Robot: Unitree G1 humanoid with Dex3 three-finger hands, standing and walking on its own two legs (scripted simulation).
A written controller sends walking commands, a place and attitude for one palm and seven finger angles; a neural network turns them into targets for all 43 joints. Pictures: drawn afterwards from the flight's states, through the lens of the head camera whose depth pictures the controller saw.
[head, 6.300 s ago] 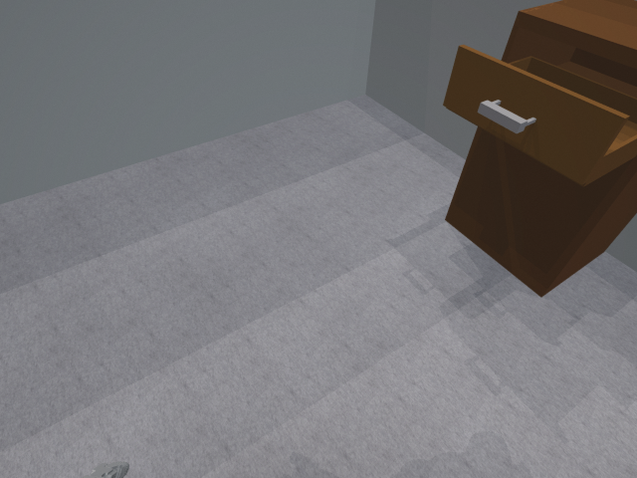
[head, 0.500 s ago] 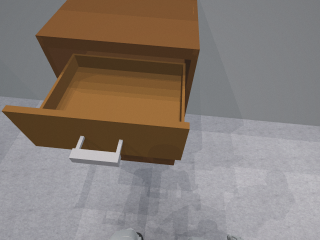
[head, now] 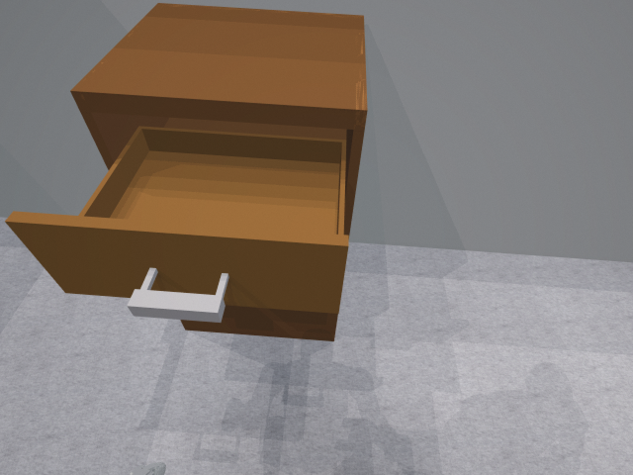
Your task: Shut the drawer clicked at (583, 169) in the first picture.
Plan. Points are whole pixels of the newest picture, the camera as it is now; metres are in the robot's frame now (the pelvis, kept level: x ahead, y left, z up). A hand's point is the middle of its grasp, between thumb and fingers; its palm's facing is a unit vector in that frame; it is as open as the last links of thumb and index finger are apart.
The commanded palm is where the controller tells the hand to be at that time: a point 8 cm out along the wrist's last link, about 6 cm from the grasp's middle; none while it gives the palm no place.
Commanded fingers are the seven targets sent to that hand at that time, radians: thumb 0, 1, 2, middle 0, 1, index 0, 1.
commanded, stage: come to a stop and stand still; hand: left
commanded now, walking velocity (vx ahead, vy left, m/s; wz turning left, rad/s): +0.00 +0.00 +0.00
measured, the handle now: (182, 291) +0.36 +0.21 -0.01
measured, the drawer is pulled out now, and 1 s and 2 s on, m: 0.27 0.27 0.27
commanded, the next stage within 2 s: look again from close up in 0.62 s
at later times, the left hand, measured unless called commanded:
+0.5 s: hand out of the picture +0.04 +0.18 -0.16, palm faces +0.00 -0.98 -0.21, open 7.4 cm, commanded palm none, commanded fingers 0.00 0.90 0.90 -0.20 -0.30 -0.20 -0.30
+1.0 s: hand out of the picture +0.01 +0.17 -0.16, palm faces +0.00 -0.98 -0.19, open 7.4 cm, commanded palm none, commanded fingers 0.00 0.90 0.90 -0.20 -0.30 -0.20 -0.30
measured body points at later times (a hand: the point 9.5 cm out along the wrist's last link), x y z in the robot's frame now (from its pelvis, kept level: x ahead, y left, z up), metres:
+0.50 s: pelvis +0.03 +0.00 +0.01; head +0.04 +0.00 +0.46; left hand +0.04 +0.23 -0.15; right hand +0.05 -0.23 -0.15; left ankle +0.00 +0.08 -0.73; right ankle +0.00 -0.14 -0.73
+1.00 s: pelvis +0.01 +0.00 +0.01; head +0.02 +0.01 +0.46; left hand +0.01 +0.22 -0.15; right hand +0.01 -0.21 -0.15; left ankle +0.00 +0.08 -0.73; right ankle +0.00 -0.14 -0.73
